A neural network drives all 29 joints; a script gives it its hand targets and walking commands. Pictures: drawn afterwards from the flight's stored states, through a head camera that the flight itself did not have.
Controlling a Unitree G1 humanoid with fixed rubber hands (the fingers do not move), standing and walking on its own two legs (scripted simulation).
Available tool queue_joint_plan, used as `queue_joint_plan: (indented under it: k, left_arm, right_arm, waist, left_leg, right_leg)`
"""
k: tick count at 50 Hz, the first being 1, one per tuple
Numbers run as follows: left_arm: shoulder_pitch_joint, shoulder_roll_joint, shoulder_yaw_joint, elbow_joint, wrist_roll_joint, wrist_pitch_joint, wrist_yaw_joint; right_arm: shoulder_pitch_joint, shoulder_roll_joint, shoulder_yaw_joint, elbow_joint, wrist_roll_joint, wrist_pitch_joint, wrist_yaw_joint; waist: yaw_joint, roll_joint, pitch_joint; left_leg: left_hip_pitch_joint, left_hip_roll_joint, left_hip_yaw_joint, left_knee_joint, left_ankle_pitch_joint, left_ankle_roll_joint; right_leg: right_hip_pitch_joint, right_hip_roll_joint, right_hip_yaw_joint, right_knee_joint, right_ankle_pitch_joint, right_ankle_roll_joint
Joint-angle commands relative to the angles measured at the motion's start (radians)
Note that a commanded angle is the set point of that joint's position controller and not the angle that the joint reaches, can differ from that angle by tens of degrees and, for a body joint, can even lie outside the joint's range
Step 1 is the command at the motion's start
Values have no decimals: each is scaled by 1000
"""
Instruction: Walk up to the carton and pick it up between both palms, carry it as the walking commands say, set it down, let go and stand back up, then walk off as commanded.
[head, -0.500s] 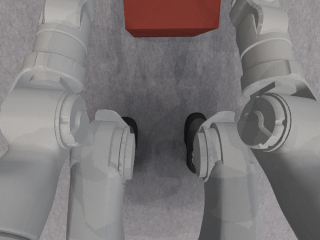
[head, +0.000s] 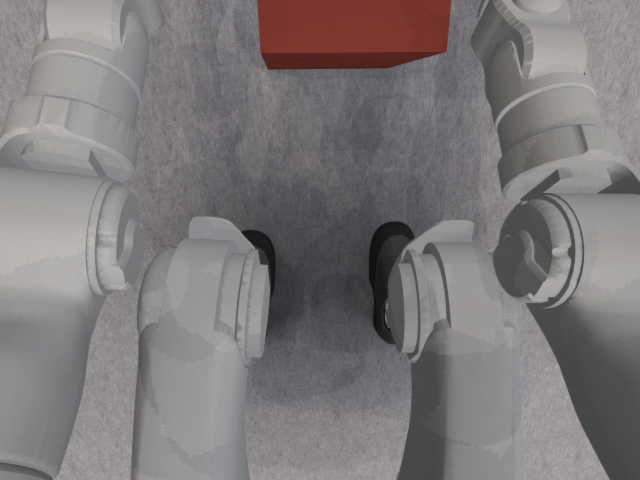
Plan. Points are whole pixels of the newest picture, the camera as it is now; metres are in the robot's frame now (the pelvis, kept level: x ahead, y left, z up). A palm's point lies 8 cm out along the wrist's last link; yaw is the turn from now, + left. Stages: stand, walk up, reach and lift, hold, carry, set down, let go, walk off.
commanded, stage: set down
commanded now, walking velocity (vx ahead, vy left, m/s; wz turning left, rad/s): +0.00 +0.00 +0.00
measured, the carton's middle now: out of the picture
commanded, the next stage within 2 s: let go in 1.30 s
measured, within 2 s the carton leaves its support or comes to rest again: neither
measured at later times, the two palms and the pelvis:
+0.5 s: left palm out of the picture +0.57 +0.18 -0.05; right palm out of the picture +0.55 -0.15 -0.05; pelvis +0.00 -0.01 +0.08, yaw +1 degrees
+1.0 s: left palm out of the picture +0.56 +0.19 +0.10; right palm out of the picture +0.54 -0.15 +0.10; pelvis -0.01 +0.00 +0.20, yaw +0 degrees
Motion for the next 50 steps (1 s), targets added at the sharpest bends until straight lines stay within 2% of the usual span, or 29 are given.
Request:
queue_joint_plan:
  k: [1,3,5,7,8,10,11,14,15,19,20,23,26,27,28,29,30,31,32,33,35,36,39,40,41,43,45,47,50]
  left_arm:
    - [-365,219,-42,-538,-54,4,69]
    - [-303,218,-8,-347,-15,45,74]
    - [-311,209,-17,-284,-27,72,61]
    - [-284,246,36,-262,25,74,58]
    - [-301,249,58,-337,26,77,60]
    - [-332,219,-1,-375,-16,90,47]
    - [-316,225,31,-348,0,92,45]
    - [-356,237,35,-464,3,111,51]
    - [-305,214,40,-379,-5,120,49]
    - [-339,215,66,-472,-16,129,37]
    - [-302,208,71,-432,11,133,34]
    - [-264,252,108,-539,61,143,39]
    - [-205,210,86,-511,30,155,20]
    - [-217,232,118,-525,43,161,16]
    - [-173,210,107,-491,31,173,16]
    - [-165,215,100,-470,67,181,21]
    - [-154,204,119,-466,50,178,14]
    - [-184,216,100,-542,35,175,13]
    - [-193,235,108,-541,39,183,16]
    - [-222,211,83,-615,12,190,18]
    - [-225,237,97,-655,-1,199,16]
    - [-218,217,82,-517,22,211,11]
    - [-234,227,97,-542,36,213,8]
    - [-249,207,69,-510,12,223,12]
    - [-249,220,82,-545,31,220,11]
    - [-281,216,92,-554,19,215,9]
    - [-227,209,87,-435,27,234,8]
    - [-221,215,108,-449,53,227,2]
    - [-236,190,92,-486,21,217,-4]
  right_arm:
    - [-143,-144,72,-505,189,3,-60]
    - [-119,-133,113,-376,173,47,-66]
    - [-86,-98,109,-301,161,78,-62]
    - [-96,-116,73,-297,144,87,-63]
    - [-143,-125,64,-449,138,84,-72]
    - [-148,-110,56,-459,147,94,-76]
    - [-152,-102,68,-440,142,106,-76]
    - [-219,-113,78,-626,159,125,-90]
    - [-202,-119,89,-573,146,131,-88]
    - [-200,-85,105,-614,146,164,-84]
    - [-158,-92,79,-587,123,164,-89]
    - [-103,-57,110,-669,147,188,-80]
    - [-39,-54,92,-662,112,195,-81]
    - [-47,-65,88,-637,111,203,-88]
    - [-28,-49,97,-653,102,207,-82]
    - [-38,-92,63,-654,89,210,-87]
    - [-14,-73,74,-635,81,211,-84]
    - [-30,-64,87,-733,96,210,-87]
    - [-79,-78,112,-792,114,215,-86]
    - [-73,-84,97,-782,114,222,-92]
    - [-52,-82,91,-815,118,239,-93]
    - [-26,-79,96,-661,100,255,-91]
    - [-65,-97,80,-734,121,255,-81]
    - [-85,-134,60,-710,107,252,-87]
    - [-86,-107,62,-721,116,258,-87]
    - [-96,-93,70,-699,118,263,-83]
    - [-99,-96,86,-681,121,272,-89]
    - [-70,-98,63,-639,98,274,-87]
    - [-109,-92,63,-705,111,263,-78]
  waist:
    - [-32,184,-2087]
    - [6,156,-1889]
    - [-27,128,-1698]
    - [14,133,-1668]
    - [-10,101,-1732]
    - [-43,135,-1831]
    - [-3,126,-1780]
    - [-1,101,-1966]
    - [1,58,-1939]
    - [16,72,-1913]
    - [-9,69,-1955]
    - [43,86,-2107]
    - [-9,97,-2076]
    - [27,89,-2090]
    - [16,59,-2092]
    - [11,129,-2106]
    - [9,81,-2067]
    - [-6,95,-2104]
    - [30,67,-2206]
    - [3,87,-2262]
    - [7,117,-2217]
    - [-1,103,-2077]
    - [7,125,-2138]
    - [-47,99,-2129]
    - [0,137,-2121]
    - [15,119,-2088]
    - [8,93,-2101]
    - [32,110,-2062]
    - [-3,96,-2094]
  left_leg:
    - [1191,-30,-84,-210,793,-93]
    - [1067,-22,-61,-246,590,-88]
    - [958,-19,-65,-298,444,-81]
    - [882,-13,-49,-337,367,-79]
    - [892,-19,-60,-354,390,-76]
    - [974,-32,-59,-374,411,-76]
    - [924,-30,-46,-382,383,-73]
    - [1023,-34,-45,-404,458,-64]
    - [990,-38,-37,-416,435,-63]
    - [970,-45,-20,-463,482,-56]
    - [989,-47,-30,-484,500,-58]
    - [1174,-52,-26,-504,648,-60]
    - [1186,-55,-36,-554,676,-66]
    - [1147,-57,-19,-554,671,-63]
    - [1187,-61,-42,-585,687,-61]
    - [1217,-53,-35,-602,687,-71]
    - [1165,-56,-29,-605,710,-66]
    - [1245,-49,-37,-620,738,-66]
    - [1279,-61,-28,-626,739,-55]
    - [1324,-64,-36,-643,764,-72]
    - [1364,-57,-37,-688,755,-68]
    - [1307,-49,-46,-708,722,-67]
    - [1382,-42,-56,-751,731,-69]
    - [1410,-39,-76,-773,705,-73]
    - [1461,-38,-69,-795,693,-69]
    - [1468,-40,-60,-829,675,-71]
    - [1495,-35,-64,-870,640,-66]
    - [1477,-35,-65,-925,629,-74]
    - [1511,-39,-59,-976,648,-68]
  right_leg:
    - [674,26,-191,-131,551,-44]
    - [623,12,-180,-156,403,-45]
    - [576,4,-180,-208,304,-54]
    - [595,4,-165,-235,265,-53]
    - [655,13,-182,-239,307,-56]
    - [747,17,-188,-274,341,-59]
    - [727,9,-171,-284,313,-61]
    - [876,16,-169,-311,395,-59]
    - [876,18,-173,-325,380,-51]
    - [930,30,-143,-390,441,-59]
    - [974,31,-150,-399,478,-63]
    - [994,44,-148,-431,534,-50]
    - [999,50,-158,-483,542,-52]
    - [1044,50,-138,-497,568,-54]
    - [1049,53,-153,-514,563,-56]
    - [1047,48,-146,-522,572,-58]
    - [1072,55,-144,-539,606,-58]
    - [1087,50,-145,-556,611,-57]
    - [1154,58,-135,-591,626,-51]
    - [1178,58,-154,-582,635,-50]
    - [1196,52,-139,-629,628,-58]
    - [1112,47,-135,-646,581,-55]
    - [1127,37,-133,-689,566,-51]
    - [1102,38,-151,-702,530,-54]
    - [1108,39,-135,-733,500,-62]
    - [1126,36,-125,-783,491,-62]
    - [1179,26,-124,-816,476,-54]
    - [1195,26,-118,-857,472,-59]
    - [1281,25,-125,-892,511,-58]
